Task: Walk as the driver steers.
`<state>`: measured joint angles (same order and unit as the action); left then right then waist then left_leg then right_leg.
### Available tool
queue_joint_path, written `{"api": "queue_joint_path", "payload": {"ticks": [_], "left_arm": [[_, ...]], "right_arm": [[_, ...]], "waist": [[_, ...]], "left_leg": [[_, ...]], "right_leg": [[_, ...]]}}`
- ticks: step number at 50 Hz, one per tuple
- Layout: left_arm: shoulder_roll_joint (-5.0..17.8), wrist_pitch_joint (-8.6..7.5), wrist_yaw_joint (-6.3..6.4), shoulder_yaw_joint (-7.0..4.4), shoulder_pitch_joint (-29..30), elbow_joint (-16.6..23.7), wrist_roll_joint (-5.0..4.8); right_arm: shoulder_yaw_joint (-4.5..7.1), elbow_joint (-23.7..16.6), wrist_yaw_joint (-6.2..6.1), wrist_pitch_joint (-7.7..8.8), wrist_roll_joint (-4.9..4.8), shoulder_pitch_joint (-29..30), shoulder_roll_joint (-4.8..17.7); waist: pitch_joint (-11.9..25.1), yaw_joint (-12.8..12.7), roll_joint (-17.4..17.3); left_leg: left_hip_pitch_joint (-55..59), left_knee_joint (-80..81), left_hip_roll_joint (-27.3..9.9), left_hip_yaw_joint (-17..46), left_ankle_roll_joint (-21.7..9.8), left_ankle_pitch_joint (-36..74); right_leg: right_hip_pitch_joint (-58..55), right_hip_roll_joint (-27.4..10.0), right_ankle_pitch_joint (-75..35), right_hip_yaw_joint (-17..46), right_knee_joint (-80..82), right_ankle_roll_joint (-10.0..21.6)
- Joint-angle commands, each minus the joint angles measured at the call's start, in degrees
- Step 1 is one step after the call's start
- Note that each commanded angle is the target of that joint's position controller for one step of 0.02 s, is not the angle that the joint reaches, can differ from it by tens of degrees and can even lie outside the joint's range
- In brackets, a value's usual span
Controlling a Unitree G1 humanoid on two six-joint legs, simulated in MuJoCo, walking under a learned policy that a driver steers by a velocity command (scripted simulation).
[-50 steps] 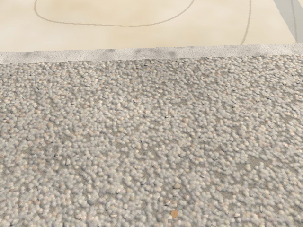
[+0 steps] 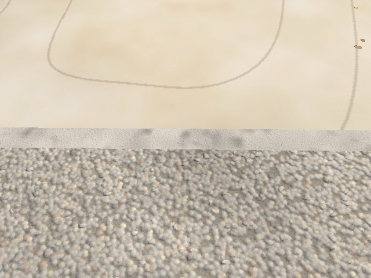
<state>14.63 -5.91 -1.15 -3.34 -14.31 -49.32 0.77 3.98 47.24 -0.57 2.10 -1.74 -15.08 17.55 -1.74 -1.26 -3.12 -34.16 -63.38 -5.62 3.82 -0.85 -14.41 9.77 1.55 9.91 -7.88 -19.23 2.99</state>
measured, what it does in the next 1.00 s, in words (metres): walks ahead: left foot, then right foot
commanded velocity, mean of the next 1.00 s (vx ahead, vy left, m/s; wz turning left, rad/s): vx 0.22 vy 0.00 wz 0.22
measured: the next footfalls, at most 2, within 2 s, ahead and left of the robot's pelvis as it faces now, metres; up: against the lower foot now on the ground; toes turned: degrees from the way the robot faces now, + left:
left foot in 0.32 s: +0.33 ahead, +0.16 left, +0.00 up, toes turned +13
right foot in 0.72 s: +0.39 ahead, -0.07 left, +0.00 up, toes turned +12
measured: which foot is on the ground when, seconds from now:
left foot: up 0.00-0.30, down 0.32-1.00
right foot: down 0.00-0.30, up 0.32-0.70, down 0.72-1.00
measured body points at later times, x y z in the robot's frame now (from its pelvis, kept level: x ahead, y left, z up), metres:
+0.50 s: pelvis +0.23 +0.07 -0.01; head +0.28 +0.09 +0.44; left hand +0.28 +0.37 -0.14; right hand +0.43 -0.16 -0.11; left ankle +0.29 +0.15 -0.74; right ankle +0.23 -0.10 -0.66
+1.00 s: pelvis +0.32 +0.05 -0.01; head +0.33 +0.05 +0.44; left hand +0.35 +0.33 -0.14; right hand +0.47 -0.18 -0.14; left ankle +0.29 +0.15 -0.74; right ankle +0.35 -0.08 -0.74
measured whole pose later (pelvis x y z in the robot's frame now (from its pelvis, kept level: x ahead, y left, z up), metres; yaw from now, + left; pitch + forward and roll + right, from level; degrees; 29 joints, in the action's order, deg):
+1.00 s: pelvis +0.32 +0.05 -0.01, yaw +12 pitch -1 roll +0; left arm 13.4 -1.0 1.5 -2.3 -8.1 -57.5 0.1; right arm 2.2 53.4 -0.9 -0.5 0.5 -8.9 13.4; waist -1.8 -0.2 -0.2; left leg -10.9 -26.9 1.5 -0.8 -1.3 -15.2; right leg 13.2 -2.2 14.3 0.2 -28.2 -1.5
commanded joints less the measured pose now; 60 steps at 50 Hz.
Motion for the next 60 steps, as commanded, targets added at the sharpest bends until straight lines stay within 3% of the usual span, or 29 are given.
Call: {"api": "queue_joint_path", "payload": {"ticks": [1, 5, 10, 12, 13, 14, 15, 16, 17, 18, 19, 20, 21, 22, 24, 27, 32, 34, 36, 37, 38, 39, 40, 44, 52, 60], "left_arm": [[7.3, -1.40, 0.67, -1.73, 3.5, 2.6, 0.29], [9.1, -0.63, 1.58, -2.10, 2.2, 1.7, -0.07], [11.2, 1.48, 1.93, -2.93, -2.5, -0.3, -1.31], [12.0, 2.63, 2.18, -3.12, -1.8, -0.5, -1.77], [12.8, 3.11, 2.47, -3.29, -1.4, -0.5, -2.03], [13.2, 3.54, 2.70, -3.30, -0.6, -0.3, -2.11], [12.6, 3.62, 2.79, -2.94, 0.4, -0.1, -2.34], [9.4, 2.96, 2.55, -1.72, -1.3, 1.1, -0.50], [3.0, 1.68, 1.29, 0.66, -9.1, 2.0, 0.52], [9.4, 1.03, 0.68, -0.71, -6.6, -0.8, -1.47], [9.9, 1.08, 0.59, -1.10, -1.2, 1.1, -3.44], [8.7, 1.23, 1.17, -0.78, 1.3, 1.3, -2.74], [8.7, 1.86, 1.83, -1.07, 2.1, 0.7, -1.76], [8.6, 2.98, 2.17, -1.26, 0.5, 0.1, -1.68], [6.8, 4.56, 2.84, -1.16, -2.9, -1.0, -1.21], [5.7, 5.23, 3.56, -0.85, -1.5, -1.0, -0.58], [6.4, 6.03, 3.37, -0.91, 4.0, -0.4, -0.91], [6.3, 5.88, 3.17, -0.95, 4.4, -0.6, -0.61], [6.5, 5.30, 2.88, -0.79, 3.5, -1.2, 0.61], [9.3, 5.02, 3.03, -1.16, 3.7, -0.9, 0.80], [12.1, 5.16, 3.18, -1.77, 6.0, -1.3, -0.08], [8.4, 5.21, 2.74, -1.31, 6.7, -1.9, -0.54], [6.4, 5.03, 2.47, -0.77, 6.9, -2.2, -0.33], [6.3, 3.99, 2.42, -0.49, 5.9, -4.5, -0.46], [6.1, 4.87, 3.05, -0.25, 6.6, -7.5, -0.74], [5.7, 5.50, 3.13, -0.10, 7.5, -9.7, -0.67]], "right_arm": [[0.84, -3.5, -0.10, -0.40, 0.33, -1.5, 2.2], [0.15, -5.9, 1.42, 0.30, 0.55, 5.2, 0.6], [-0.34, -10.5, 3.26, 0.25, 0.51, 13.2, 0.2], [0.14, -11.6, 3.76, 0.30, 1.14, 12.8, 1.0], [0.74, -11.5, 3.87, 0.34, 1.46, 10.3, 2.1], [1.82, -10.2, 3.87, 0.50, 1.50, 4.3, 4.1], [3.31, -8.1, 3.24, 0.67, 1.58, -3.5, 6.7], [4.46, -7.0, 1.78, 0.21, 2.02, -8.5, 11.5], [3.88, -8.9, 1.30, 0.40, 3.46, -4.3, 15.5], [2.76, -9.4, 1.74, 0.28, 2.98, -7.0, 10.2], [2.09, -8.8, 2.00, 0.48, 2.40, -3.5, 8.4], [1.60, -8.4, 2.06, 0.66, 1.37, 0.1, 6.3], [1.04, -8.5, 1.88, 0.67, 1.38, 3.2, 4.6], [0.81, -8.7, 1.82, 0.66, 2.04, 5.3, 4.3], [0.81, -8.4, 1.90, 1.24, 3.06, 7.5, 4.4], [0.62, -6.9, 1.20, 1.39, 3.17, 9.0, 4.1], [0.09, -3.9, 0.38, 0.06, 3.29, 8.5, 3.8], [-0.42, -2.9, 0.42, -0.33, 2.89, 8.9, 2.8], [-1.24, -1.5, 0.50, -0.45, 2.34, 7.4, 0.9], [-1.49, -1.0, 0.53, -0.27, 3.16, 4.7, 0.2], [-1.13, -0.1, 0.60, -0.15, 3.15, 0.5, 0.3], [-1.28, 0.1, 0.29, -0.49, 3.28, 3.4, 0.7], [-0.94, -0.2, 0.01, -0.98, 2.86, 6.2, 1.9], [-0.71, 1.3, -0.49, -2.11, 2.62, 6.7, 1.9], [-0.49, 5.4, -0.74, -2.15, 2.06, 6.5, 1.6], [-0.58, 9.0, -1.21, -2.30, 2.02, 6.0, 2.1]], "waist": [[-0.4, 1.8, 6.8], [-2.0, -0.5, 5.5], [-4.4, -3.3, 4.6], [-3.6, -1.5, 5.6], [-1.1, 0.2, 7.3], [2.7, 3.6, 7.8], [7.0, 8.1, 6.4], [13.3, 9.0, -1.9], [22.7, 1.5, -12.9], [30.5, 7.0, -1.7], [21.2, 6.3, -1.8], [13.6, 4.6, 1.6], [9.7, 3.0, 2.2], [8.4, 0.7, 1.1], [8.8, -1.6, -0.1], [9.2, -1.9, -1.5], [7.4, 0.6, -3.0], [6.0, 0.2, -2.9], [4.8, -0.8, -0.3], [4.8, 1.4, 4.1], [4.5, 5.4, 11.0], [4.3, 3.4, 11.3], [3.1, 2.2, 9.5], [3.8, 1.4, 7.2], [4.0, 0.8, 3.7], [2.7, 1.0, 3.1]], "left_leg": [[-4.6, 3.7, -2.7, 3.2, 0.8, 7.7], [-3.5, 17.6, -1.9, -1.1, 0.5, 17.5], [-7.0, 25.9, -0.7, -4.8, -1.6, 14.2], [-2.7, 28.1, 2.3, -7.4, -3.1, 9.2], [1.9, 28.2, 4.7, -8.9, -4.0, 6.8], [9.3, 30.0, 7.0, -9.5, -5.2, 7.3], [21.7, 35.7, 8.6, -8.9, -6.9, 16.2], [39.1, 33.4, -0.4, 2.4, -10.1, 38.5], [56.2, 32.8, -18.3, 29.5, -23.6, 58.4], [54.5, 35.5, -18.0, 28.3, -23.8, 57.1], [48.7, 36.5, -15.1, 19.0, -21.0, 54.3], [40.0, 38.7, -11.5, 13.7, -17.5, 47.8], [32.5, 41.2, -9.6, 10.8, -15.7, 43.5], [25.6, 43.8, -8.0, 8.0, -15.0, 42.4], [19.7, 45.9, -6.8, 4.4, -15.2, 43.6], [18.9, 46.6, -5.4, 1.2, -14.3, 40.9], [18.7, 48.5, -5.2, 2.8, -12.6, 18.1], [18.3, 47.3, -4.9, 3.9, -11.3, 10.7], [16.9, 44.3, -1.6, 3.3, -6.8, 3.8], [15.9, 41.0, 1.6, 1.8, -4.2, 0.1], [15.7, 41.0, 5.3, -1.2, -2.4, -2.7], [20.7, 40.7, 5.7, -2.6, -1.3, -0.8], [22.2, 40.1, 5.3, -2.5, -1.4, 1.0], [23.0, 40.0, 4.0, -1.4, -2.1, 8.1], [24.4, 39.7, 3.9, -1.9, -1.4, 13.5], [24.7, 40.3, 3.6, -2.1, -1.0, 12.4]], "right_leg": [[-1.0, -16.0, -11.6, 7.8, 12.6, 7.9], [-3.5, -14.8, -13.8, 1.0, 13.2, 6.6], [-14.0, -18.2, -19.1, -1.9, 9.9, 5.9], [-15.4, -18.3, -37.6, -3.2, 3.6, 4.8], [-16.0, -18.0, -48.2, -3.4, -1.5, 4.1], [-15.5, -16.8, -52.9, -3.6, -9.4, 3.0], [-10.8, -14.1, -48.8, -4.8, -20.4, 0.7], [3.2, -10.3, -22.7, -4.7, -37.5, -2.5], [23.2, 0.0, 30.8, 1.9, -58.3, -6.1], [21.5, -1.7, 29.9, 13.1, -61.2, -5.6], [25.9, -4.5, 26.4, 12.1, -59.4, -4.9], [27.1, -6.6, 22.4, 10.8, -54.3, -4.7], [24.8, -7.9, 19.0, 10.6, -50.7, -4.9], [19.3, -8.3, 16.4, 10.6, -49.0, -5.2], [13.7, -7.7, 12.6, 10.0, -44.9, -6.2], [12.0, -7.7, 7.7, 10.2, -34.0, -7.0], [8.2, -7.1, 2.4, 10.2, -21.0, -6.7], [5.6, -6.4, 2.3, 9.5, -15.1, -5.8], [-0.7, -6.9, -8.2, 10.3, -4.5, -4.2], [-2.9, -10.8, -16.9, 14.3, -4.1, -2.7], [-1.4, -12.1, -13.8, 15.0, -5.3, -0.3], [4.1, -10.3, -3.2, 14.3, -3.7, -0.3], [6.2, -8.8, 0.0, 13.4, -2.9, -1.5], [2.6, -7.0, -7.7, 11.1, -4.8, -2.9], [-0.4, -6.0, -11.8, 10.1, -5.9, -2.1], [-0.5, -5.0, -9.8, 9.4, -5.1, -2.2]]}}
